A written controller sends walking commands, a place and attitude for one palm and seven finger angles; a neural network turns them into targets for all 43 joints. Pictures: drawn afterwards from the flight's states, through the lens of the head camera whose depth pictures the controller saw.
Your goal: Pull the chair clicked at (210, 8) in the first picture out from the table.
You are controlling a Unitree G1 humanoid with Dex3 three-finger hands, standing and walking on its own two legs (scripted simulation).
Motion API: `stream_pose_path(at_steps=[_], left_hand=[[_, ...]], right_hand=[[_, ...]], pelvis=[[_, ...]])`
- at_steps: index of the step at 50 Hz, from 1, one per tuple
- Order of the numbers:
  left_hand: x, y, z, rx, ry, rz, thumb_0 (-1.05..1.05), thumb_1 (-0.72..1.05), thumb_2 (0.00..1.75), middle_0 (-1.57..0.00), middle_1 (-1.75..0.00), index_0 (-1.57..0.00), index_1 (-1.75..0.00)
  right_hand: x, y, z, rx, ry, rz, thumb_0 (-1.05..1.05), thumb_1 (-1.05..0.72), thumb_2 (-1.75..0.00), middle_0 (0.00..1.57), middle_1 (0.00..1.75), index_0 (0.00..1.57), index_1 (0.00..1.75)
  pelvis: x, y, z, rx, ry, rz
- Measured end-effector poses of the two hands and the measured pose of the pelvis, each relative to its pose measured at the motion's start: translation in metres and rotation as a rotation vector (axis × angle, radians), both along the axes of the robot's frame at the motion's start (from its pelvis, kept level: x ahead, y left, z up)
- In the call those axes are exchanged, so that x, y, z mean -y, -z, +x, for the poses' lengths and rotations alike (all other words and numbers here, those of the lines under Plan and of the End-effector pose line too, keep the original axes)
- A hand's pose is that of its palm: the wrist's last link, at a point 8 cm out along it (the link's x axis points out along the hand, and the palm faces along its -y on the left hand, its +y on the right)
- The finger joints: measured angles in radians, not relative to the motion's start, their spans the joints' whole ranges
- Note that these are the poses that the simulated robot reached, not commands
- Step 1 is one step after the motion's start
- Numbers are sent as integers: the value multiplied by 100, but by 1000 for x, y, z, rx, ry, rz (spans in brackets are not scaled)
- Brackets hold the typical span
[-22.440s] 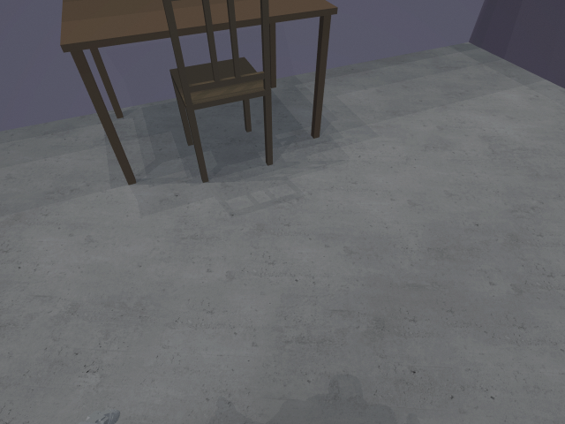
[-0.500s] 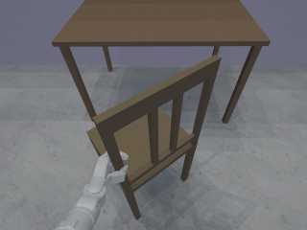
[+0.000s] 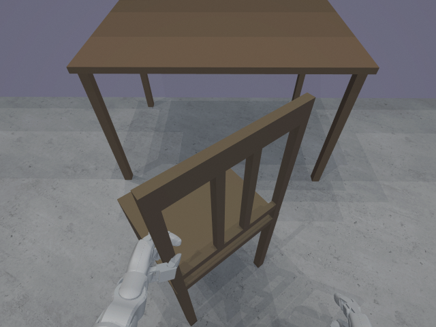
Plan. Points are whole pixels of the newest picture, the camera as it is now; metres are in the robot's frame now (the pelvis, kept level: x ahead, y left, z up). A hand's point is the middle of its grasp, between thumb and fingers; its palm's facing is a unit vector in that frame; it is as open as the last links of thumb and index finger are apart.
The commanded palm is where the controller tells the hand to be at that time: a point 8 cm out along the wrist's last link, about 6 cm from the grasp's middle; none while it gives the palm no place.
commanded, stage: stop walking, hand still on the chair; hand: left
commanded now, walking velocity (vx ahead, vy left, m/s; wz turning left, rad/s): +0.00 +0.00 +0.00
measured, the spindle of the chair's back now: (218, 214) +0.37 +0.02 -0.07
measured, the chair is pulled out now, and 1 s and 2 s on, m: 0.53 0.53 0.53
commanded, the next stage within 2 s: open the thumb and straighten the fingers in 0.06 s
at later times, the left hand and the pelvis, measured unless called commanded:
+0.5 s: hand (162, 259) +0.27 +0.13 -0.07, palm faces -0.06 -0.98 -0.19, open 10.8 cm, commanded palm +0.24 +0.18 -0.05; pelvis +0.00 +0.00 -0.02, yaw +2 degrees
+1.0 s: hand (159, 259) +0.27 +0.14 -0.08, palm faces -0.05 -0.98 -0.18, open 17.3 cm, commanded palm +0.24 +0.20 -0.06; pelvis +0.01 -0.01 -0.04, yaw +4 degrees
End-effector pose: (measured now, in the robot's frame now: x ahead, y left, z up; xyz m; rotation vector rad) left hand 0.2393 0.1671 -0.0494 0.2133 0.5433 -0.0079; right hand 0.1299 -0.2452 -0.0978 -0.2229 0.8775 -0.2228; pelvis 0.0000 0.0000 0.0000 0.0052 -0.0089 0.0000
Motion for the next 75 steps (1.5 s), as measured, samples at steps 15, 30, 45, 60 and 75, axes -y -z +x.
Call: stream_pose_path(at_steps=[15, 30, 45, 60, 75], left_hand=[[-7, 1, 3, 14, -4, -34, 2, 48, 72, -22, -126, -50, -145], [-19, 4, 15, -1, -4, -21, 0, -37, 28, -35, -109, -39, -112], [-27, 9, 10, -18, -20, -12, -1, -53, 20, -7, -20, -7, -21], [-34, 11, -20, -56, -23, -20, -1, -53, 20, -1, -1, -1, -1], [-27, 9, -69, -39, -19, -25, -1, -53, 20, -1, 0, -1, 0]], right_hand=[[-6, 9, -14, -48, -15, 61, 1, -90, -90, 21, 30, 21, 30], [2, 26, 5, 13, -48, 55, 1, -91, -90, 20, 30, 20, 30], [2, 25, 37, 85, -99, 35, 1, -90, -90, 21, 30, 21, 30], [4, 22, 34, 114, -84, 23, 1, -90, -90, 21, 30, 20, 30], [-16, 18, 45, 215, -132, 28, 1, -90, -90, 21, 30, 21, 30]], pelvis=[[2, 5, -1, -56, -25, 0], [-1, 24, 4, -153, -36, 0], [7, 35, 12, -183, -60, -9], [6, 38, 14, -192, -60, -13], [1, 47, 3, -187, -79, -24]])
